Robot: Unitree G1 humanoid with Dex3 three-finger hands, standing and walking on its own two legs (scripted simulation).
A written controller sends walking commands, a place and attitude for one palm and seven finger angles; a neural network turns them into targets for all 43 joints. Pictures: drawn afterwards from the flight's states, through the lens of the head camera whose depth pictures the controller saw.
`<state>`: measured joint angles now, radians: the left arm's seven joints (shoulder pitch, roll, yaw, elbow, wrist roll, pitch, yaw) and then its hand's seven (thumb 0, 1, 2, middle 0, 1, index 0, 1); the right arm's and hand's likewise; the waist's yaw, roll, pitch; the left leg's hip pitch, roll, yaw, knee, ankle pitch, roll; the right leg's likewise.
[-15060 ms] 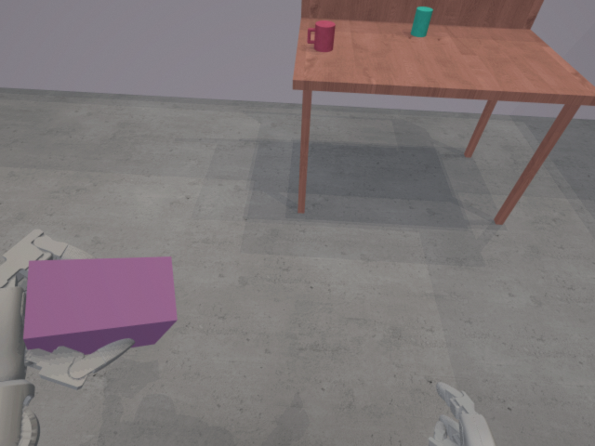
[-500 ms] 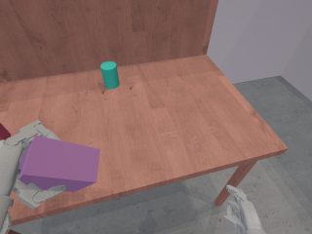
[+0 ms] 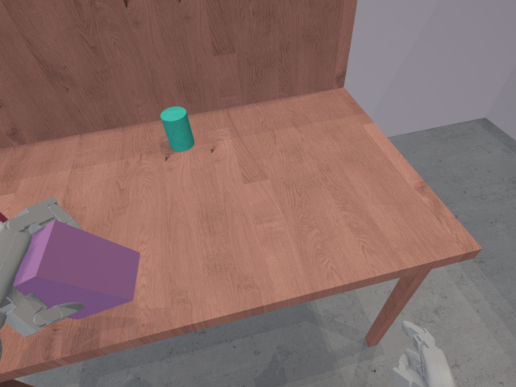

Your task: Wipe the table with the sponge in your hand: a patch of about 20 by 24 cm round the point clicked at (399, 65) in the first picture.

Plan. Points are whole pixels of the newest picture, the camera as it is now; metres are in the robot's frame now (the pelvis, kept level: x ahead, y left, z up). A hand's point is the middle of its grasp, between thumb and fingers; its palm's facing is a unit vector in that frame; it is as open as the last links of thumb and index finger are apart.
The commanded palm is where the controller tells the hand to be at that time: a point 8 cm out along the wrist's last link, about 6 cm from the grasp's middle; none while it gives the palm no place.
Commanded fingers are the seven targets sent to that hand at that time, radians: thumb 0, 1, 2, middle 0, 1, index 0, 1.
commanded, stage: turn the palm down, sponge in hand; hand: left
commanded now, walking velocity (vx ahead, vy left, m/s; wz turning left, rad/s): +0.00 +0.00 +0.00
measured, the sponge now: (82, 279) +0.21 +0.26 +0.12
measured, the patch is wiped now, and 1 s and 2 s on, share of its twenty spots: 0.00 0.00 0.00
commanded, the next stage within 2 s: move the sponge above the wiping area in 1.34 s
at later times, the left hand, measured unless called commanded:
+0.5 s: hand (44, 273) +0.21 +0.31 +0.13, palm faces +0.11 -0.27 -0.96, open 10.5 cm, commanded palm +0.18 +0.31 +0.18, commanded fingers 0.00 0.10 1.30 -1.20 -1.60 -1.20 -1.60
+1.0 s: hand (35, 262) +0.23 +0.34 +0.12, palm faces +0.01 -0.07 -1.00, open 10.5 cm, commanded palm +0.19 +0.33 +0.18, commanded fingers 0.00 0.10 1.30 -1.20 -1.60 -1.20 -1.60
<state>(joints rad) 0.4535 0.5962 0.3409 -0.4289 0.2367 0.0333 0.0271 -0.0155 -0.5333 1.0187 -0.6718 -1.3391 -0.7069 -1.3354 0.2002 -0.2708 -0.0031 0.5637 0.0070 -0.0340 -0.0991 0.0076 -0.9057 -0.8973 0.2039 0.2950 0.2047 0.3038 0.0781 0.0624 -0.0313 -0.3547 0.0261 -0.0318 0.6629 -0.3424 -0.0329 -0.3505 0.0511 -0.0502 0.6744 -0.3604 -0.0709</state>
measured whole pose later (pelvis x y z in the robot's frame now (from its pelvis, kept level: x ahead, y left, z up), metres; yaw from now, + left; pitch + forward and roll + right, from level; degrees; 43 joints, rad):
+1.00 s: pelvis +0.00 +0.05 +0.02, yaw -1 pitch -3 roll +0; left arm 0.19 0.54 -0.02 -0.23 0.88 0.31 -0.01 -0.01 -0.53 1.02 -0.67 -1.33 -0.71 -1.33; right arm 0.04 -0.26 0.04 0.65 0.02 0.05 -0.06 0.01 -0.91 -0.90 0.20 0.30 0.20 0.31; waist 0.12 0.10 0.02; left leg -0.15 -0.03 0.02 0.41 -0.22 0.03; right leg -0.14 0.00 0.00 0.41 -0.22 -0.01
